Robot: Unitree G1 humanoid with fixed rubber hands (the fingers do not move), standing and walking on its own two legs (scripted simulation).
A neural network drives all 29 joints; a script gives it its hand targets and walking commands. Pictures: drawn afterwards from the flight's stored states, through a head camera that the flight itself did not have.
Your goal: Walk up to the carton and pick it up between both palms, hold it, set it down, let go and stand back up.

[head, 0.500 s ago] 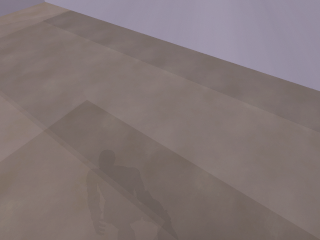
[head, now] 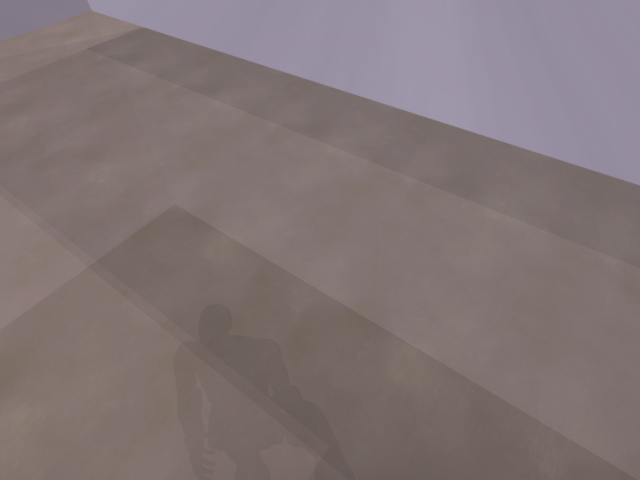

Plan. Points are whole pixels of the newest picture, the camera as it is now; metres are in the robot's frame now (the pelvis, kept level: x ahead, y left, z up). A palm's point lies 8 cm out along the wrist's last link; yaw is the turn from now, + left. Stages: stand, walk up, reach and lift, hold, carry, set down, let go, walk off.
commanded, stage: walk up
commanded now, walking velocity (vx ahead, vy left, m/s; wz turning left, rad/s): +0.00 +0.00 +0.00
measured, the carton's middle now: out of the picture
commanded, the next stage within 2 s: none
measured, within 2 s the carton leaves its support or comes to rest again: neither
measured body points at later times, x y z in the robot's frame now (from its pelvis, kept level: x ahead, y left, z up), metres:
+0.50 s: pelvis -0.03 +0.05 -0.02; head +0.00 +0.09 +0.43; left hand -0.04 +0.30 -0.19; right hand +0.09 -0.17 -0.15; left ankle -0.02 +0.12 -0.74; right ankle -0.03 -0.10 -0.66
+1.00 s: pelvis -0.03 +0.00 +0.00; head +0.02 +0.00 +0.44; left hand -0.03 +0.26 -0.13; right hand +0.09 -0.21 -0.17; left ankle -0.03 +0.12 -0.73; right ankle -0.01 -0.09 -0.74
